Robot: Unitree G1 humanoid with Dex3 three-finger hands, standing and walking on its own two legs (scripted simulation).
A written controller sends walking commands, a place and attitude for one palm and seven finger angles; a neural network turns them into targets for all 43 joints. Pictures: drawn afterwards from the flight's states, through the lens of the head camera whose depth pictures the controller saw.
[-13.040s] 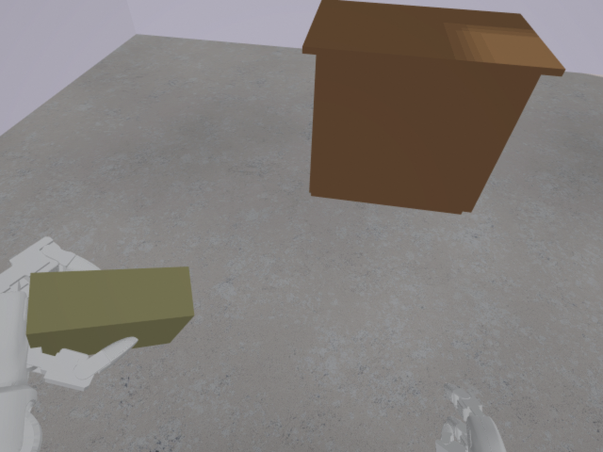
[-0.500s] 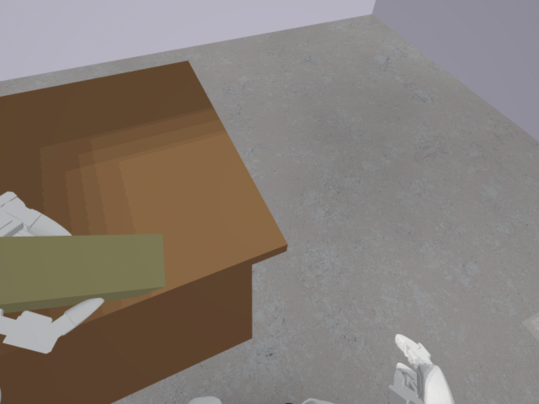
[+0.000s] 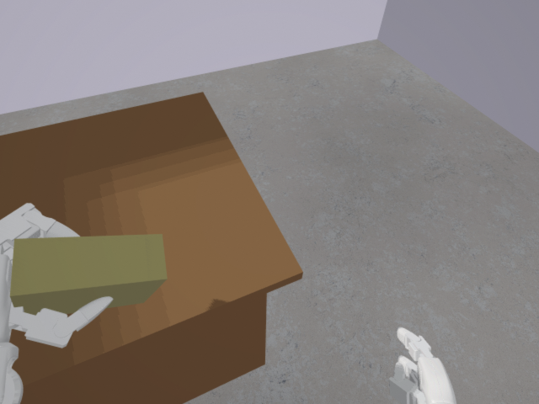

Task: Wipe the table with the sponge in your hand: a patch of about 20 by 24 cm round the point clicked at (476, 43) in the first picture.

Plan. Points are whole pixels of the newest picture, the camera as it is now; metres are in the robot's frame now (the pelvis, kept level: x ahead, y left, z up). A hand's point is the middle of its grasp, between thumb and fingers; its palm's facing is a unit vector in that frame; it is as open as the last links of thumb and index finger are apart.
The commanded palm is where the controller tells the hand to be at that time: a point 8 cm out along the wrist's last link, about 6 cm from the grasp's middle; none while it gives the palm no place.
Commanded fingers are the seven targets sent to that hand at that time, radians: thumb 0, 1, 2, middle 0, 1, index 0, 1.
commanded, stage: come to a stop and stand still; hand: left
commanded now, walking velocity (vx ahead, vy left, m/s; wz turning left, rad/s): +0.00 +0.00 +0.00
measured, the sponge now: (113, 274) +0.23 +0.20 +0.13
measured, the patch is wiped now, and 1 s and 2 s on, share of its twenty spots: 0.00 0.00 0.00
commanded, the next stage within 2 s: look again from close up in 1.02 s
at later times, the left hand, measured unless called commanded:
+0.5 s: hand (39, 262) +0.23 +0.27 +0.16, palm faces +0.34 -0.85 -0.40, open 9.5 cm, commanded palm +0.16 +0.31 +0.17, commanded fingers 0.00 0.10 1.30 -1.20 -1.60 -1.20 -1.60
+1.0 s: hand (8, 280) +0.21 +0.30 +0.15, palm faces +0.38 -0.87 -0.32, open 9.5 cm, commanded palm +0.15 +0.33 +0.17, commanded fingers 0.00 0.10 1.30 -1.20 -1.60 -1.20 -1.60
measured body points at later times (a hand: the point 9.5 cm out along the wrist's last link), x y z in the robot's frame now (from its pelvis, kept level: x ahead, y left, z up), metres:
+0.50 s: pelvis -0.01 +0.03 +0.00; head +0.02 +0.04 +0.45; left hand +0.20 +0.31 +0.18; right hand +0.17 -0.20 -0.08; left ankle -0.01 +0.12 -0.74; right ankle +0.02 -0.09 -0.74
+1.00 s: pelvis -0.02 +0.05 +0.00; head +0.00 +0.08 +0.45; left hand +0.18 +0.34 +0.17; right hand +0.17 -0.16 -0.06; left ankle -0.01 +0.12 -0.74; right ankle +0.02 -0.09 -0.74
